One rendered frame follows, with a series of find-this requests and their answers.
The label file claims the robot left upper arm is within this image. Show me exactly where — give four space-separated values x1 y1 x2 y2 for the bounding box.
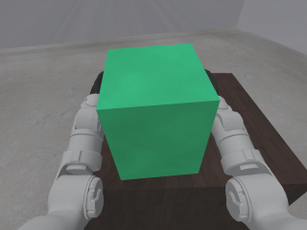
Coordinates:
17 174 104 230

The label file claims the robot right hand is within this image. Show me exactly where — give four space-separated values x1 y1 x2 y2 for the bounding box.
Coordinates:
204 69 219 96

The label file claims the robot left hand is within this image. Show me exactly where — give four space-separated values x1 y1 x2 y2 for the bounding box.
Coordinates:
89 71 104 95

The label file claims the pedestal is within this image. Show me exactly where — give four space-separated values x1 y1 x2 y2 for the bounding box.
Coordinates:
83 73 307 230

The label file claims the left robot forearm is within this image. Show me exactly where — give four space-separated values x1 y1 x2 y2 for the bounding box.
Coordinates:
47 93 105 212

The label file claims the right robot forearm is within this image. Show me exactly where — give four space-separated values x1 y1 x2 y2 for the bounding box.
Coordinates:
211 95 289 210

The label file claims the carton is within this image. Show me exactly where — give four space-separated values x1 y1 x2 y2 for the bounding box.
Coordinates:
96 43 221 180

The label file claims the robot right upper arm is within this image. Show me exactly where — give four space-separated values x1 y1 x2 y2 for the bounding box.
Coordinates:
225 173 307 230

